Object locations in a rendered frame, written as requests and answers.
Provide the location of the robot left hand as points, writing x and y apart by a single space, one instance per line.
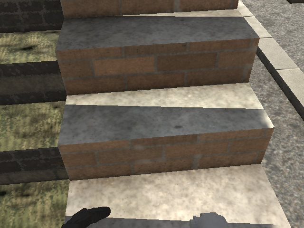
85 217

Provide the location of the robot right thigh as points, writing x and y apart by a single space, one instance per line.
208 220

